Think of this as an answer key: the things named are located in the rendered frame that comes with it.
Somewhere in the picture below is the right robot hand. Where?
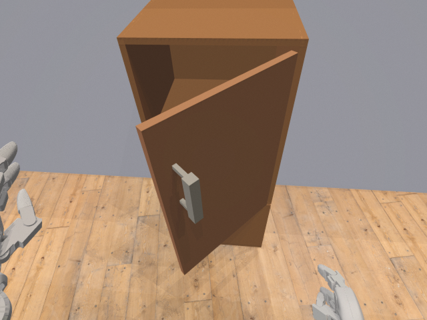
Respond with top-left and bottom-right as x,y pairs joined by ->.
312,264 -> 364,320

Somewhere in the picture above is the left robot hand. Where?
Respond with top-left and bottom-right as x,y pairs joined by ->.
0,141 -> 42,272

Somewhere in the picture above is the cupboard door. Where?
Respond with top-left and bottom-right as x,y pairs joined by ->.
135,51 -> 298,275

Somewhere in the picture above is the handle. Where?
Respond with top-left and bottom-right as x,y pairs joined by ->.
172,163 -> 203,224

